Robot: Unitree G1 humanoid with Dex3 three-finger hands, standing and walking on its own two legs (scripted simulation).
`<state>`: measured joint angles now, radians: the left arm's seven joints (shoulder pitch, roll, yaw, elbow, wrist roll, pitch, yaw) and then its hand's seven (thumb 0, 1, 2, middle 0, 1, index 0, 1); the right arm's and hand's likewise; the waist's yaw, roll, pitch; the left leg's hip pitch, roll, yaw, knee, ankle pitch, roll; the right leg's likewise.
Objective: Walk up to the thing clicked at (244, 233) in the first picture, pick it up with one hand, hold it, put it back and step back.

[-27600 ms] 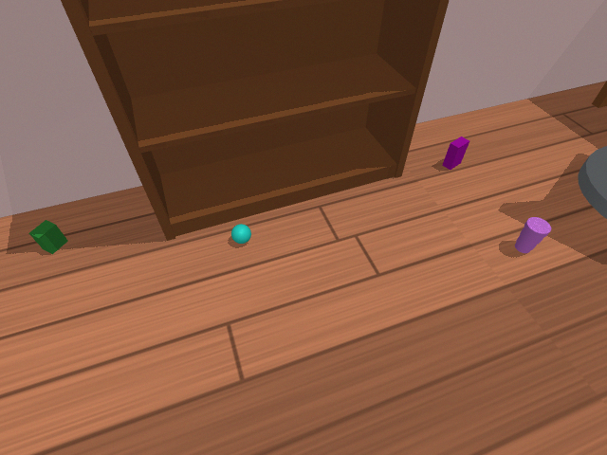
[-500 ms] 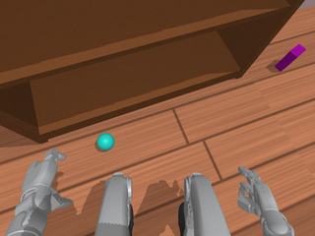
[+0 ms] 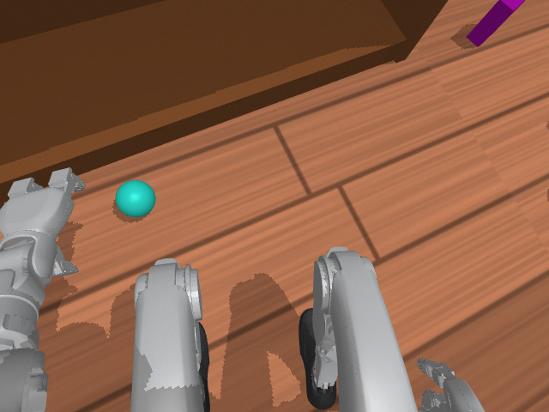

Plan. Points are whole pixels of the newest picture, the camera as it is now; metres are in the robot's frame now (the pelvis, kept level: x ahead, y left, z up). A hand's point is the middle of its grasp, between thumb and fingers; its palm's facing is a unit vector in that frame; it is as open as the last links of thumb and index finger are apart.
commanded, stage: rise first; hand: left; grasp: from above
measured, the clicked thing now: (136, 198) +0.50 +0.27 -0.36
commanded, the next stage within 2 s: approach in 1.16 s
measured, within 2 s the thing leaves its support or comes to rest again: neither
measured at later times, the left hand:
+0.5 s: hand (79, 218) +0.41 +0.32 -0.21, palm faces -0.45 -0.06 -0.89, open 14.1 cm
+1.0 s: hand (93, 212) +0.43 +0.31 -0.24, palm faces -0.46 -0.07 -0.89, open 14.0 cm
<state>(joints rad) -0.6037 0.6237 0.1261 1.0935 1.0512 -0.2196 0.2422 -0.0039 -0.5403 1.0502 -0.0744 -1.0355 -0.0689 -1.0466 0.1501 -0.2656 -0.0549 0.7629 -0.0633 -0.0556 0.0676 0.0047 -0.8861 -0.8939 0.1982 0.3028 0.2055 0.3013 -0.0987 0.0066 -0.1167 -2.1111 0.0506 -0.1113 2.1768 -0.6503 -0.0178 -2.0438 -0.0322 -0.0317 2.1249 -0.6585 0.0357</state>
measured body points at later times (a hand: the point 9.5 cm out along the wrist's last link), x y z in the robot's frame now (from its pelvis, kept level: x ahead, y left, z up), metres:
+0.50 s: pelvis +0.00 +0.01 -0.05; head +0.22 +0.07 +0.34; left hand +0.43 +0.32 -0.16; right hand +0.09 -0.28 -0.16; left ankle +0.09 +0.13 -0.37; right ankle +0.10 -0.14 -0.37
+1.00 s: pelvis +0.01 +0.00 -0.07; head +0.24 +0.07 +0.31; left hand +0.45 +0.31 -0.19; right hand +0.07 -0.28 -0.18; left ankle +0.09 +0.13 -0.37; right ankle +0.10 -0.14 -0.37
